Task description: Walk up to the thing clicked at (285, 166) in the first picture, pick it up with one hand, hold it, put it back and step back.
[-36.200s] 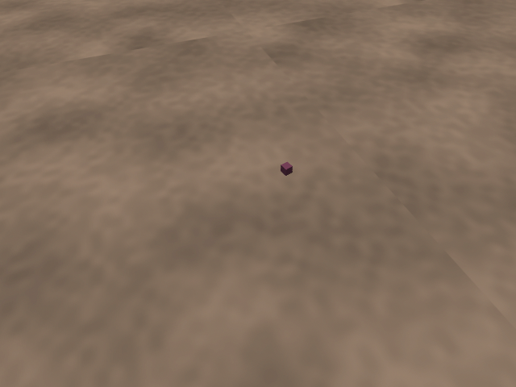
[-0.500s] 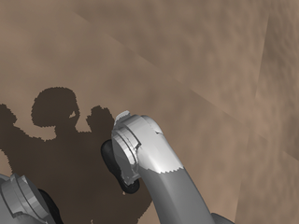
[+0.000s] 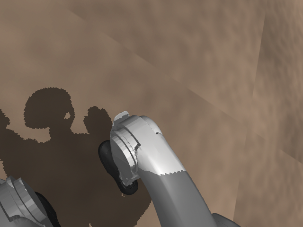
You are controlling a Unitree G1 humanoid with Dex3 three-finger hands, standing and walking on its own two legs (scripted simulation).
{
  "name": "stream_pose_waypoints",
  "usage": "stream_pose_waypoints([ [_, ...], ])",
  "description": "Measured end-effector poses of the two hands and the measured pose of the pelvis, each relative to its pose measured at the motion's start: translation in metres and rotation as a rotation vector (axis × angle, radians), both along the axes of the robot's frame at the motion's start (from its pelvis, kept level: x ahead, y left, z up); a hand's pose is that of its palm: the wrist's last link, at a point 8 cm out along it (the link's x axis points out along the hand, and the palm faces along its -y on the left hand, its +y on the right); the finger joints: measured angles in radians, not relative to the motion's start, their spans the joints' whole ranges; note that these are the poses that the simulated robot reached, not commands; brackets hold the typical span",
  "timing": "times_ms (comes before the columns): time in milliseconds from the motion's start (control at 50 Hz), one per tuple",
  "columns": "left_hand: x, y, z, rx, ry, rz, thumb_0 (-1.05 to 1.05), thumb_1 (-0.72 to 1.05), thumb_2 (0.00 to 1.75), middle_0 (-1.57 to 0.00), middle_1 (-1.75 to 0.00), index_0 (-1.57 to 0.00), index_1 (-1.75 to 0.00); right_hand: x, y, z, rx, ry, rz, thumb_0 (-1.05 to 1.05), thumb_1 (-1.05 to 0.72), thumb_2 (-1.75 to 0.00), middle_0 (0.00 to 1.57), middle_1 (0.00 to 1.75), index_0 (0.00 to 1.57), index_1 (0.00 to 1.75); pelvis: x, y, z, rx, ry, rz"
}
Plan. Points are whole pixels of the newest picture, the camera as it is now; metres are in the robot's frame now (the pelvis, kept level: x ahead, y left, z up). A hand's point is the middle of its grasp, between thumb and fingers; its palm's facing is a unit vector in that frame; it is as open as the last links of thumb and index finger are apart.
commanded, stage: open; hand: left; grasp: from above
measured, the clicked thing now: out of the picture +0.47 +0.34 -0.31
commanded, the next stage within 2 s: withdraw in 0.98 s
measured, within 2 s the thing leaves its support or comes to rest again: neither
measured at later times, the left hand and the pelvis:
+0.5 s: hand out of the picture +0.46 +0.32 -0.26, palm faces -0.11 -0.42 -0.90, open 12.3 cm; pelvis +0.00 +0.00 +0.01, yaw +0 degrees
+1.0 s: hand out of the picture +0.46 +0.32 -0.26, palm faces -0.12 -0.42 -0.90, open 12.7 cm; pelvis +0.00 +0.00 +0.01, yaw +0 degrees
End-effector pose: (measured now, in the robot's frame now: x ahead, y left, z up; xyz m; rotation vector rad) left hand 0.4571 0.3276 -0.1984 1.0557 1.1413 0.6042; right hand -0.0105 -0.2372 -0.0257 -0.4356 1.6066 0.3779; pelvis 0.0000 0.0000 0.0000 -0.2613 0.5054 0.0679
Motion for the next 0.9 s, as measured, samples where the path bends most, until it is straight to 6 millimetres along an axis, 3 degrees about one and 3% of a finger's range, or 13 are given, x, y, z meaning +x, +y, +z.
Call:
stream_pose_waypoints([
  [440,-0.001,0.001,-0.004,-0.005,0.001,-0.003,0.0,-0.19,0.71,-0.42,-0.68,-0.4,-0.7,-0.004,0.003,0.013,-0.015,0.009,0.008,0.0,-0.92,-0.9,0.2,0.3,0.19,0.3,-0.001,0.002,0.005,-0.011,0.0,0.0],
  [900,-0.001,0.002,-0.004,-0.005,0.001,-0.004,0.0,-0.3,0.83,-0.3,-0.84,-0.28,-0.85,-0.003,0.003,0.014,-0.016,-0.002,0.015,0.01,-0.92,-0.9,0.2,0.3,0.19,0.3,-0.002,0.002,0.006,-0.013,-0.004,0.0],
])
